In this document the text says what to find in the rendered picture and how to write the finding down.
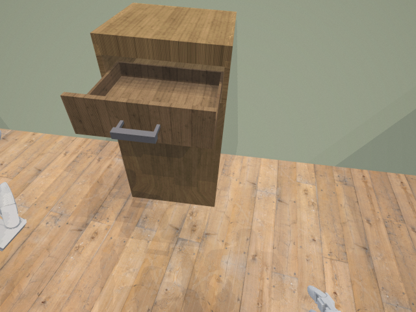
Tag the cabinet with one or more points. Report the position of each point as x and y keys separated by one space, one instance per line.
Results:
x=180 y=37

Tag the robot right hand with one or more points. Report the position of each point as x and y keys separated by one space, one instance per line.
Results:
x=324 y=301

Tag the drawer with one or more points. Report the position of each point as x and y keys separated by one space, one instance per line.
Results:
x=184 y=101

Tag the handle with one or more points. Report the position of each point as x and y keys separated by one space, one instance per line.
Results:
x=120 y=133

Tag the robot left hand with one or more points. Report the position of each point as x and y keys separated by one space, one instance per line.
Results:
x=10 y=224

